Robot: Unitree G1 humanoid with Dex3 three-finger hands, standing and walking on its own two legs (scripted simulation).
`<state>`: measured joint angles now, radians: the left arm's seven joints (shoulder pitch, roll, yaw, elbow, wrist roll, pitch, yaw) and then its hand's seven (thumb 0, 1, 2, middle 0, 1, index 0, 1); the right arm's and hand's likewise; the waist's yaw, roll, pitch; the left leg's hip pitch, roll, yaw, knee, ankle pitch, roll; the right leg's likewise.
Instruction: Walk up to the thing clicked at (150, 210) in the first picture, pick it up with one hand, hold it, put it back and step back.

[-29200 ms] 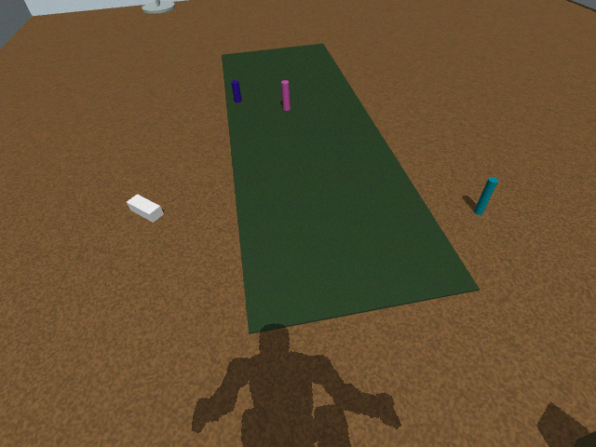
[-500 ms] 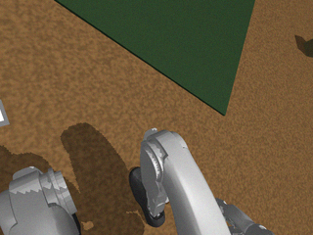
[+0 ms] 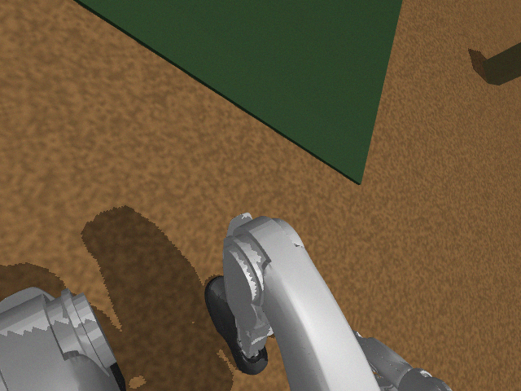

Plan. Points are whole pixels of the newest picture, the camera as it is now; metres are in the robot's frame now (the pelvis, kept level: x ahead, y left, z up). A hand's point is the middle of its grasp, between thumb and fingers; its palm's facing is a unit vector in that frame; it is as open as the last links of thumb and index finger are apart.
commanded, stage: rest palm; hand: left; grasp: from above
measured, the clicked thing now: out of the picture +0.45 +0.35 -0.27
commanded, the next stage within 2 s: close in 0.08 s
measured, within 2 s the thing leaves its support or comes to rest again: neither
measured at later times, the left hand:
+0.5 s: hand out of the picture +0.43 +0.33 -0.24, palm faces -0.42 -0.13 -0.90, open 13.3 cm
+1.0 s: hand out of the picture +0.43 +0.35 -0.25, palm faces -0.47 -0.15 -0.87, open 11.6 cm
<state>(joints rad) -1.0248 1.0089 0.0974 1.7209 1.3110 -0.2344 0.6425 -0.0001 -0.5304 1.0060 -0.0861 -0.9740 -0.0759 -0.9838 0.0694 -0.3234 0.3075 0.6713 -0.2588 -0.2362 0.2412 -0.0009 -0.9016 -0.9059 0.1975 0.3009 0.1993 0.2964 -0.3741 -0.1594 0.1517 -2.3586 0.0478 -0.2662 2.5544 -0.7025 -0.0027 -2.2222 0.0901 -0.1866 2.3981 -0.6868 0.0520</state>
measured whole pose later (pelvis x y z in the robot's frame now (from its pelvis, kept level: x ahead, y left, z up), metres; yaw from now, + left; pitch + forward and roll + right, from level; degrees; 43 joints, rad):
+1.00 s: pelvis +0.00 +0.00 +0.00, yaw +0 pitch +26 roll -14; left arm -1.00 1.06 0.11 1.66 1.28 -0.29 0.54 0.00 -0.11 0.72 -0.35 -0.83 -0.37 -0.80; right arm 0.07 -0.34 0.33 0.65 -0.26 -0.20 0.22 0.00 -0.89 -0.90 0.20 0.30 0.20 0.30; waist -0.36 -0.16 0.19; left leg -2.34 0.04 -0.28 2.55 -0.71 -0.01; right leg -2.20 0.09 -0.20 2.39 -0.69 0.05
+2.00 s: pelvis +0.00 +0.00 +0.00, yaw +0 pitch +26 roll -14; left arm -1.01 1.07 0.10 1.69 1.30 -0.30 0.57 0.00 0.09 0.42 -0.64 -0.57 -0.67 -0.52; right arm 0.07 -0.33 0.34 0.64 -0.27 -0.18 0.20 0.00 -0.90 -0.90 0.20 0.30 0.20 0.30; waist -0.36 -0.16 0.17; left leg -2.34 0.05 -0.28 2.56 -0.70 -0.01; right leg -2.21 0.09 -0.20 2.39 -0.68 0.05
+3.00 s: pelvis -0.01 +0.00 +0.04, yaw +5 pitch +32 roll -10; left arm -0.91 0.82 0.05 1.24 1.21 -0.22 0.21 0.00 0.06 0.39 -0.74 -0.46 -0.77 -0.41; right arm 0.18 -0.29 0.11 0.66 -0.11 0.01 0.13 0.00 -0.92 -0.91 0.20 0.30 0.20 0.30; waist -0.23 0.00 -0.03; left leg -2.32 0.02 -0.17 2.37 -0.63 0.01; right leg -2.19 0.04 -0.12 2.28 -0.67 0.03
